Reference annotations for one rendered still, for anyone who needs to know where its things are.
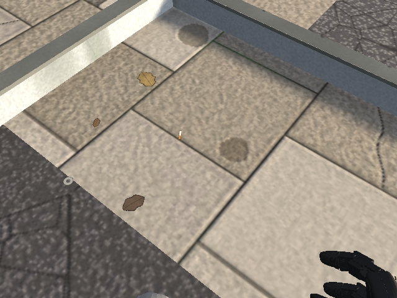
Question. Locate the robot right hand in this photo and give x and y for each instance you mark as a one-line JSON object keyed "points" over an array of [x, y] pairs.
{"points": [[379, 283]]}

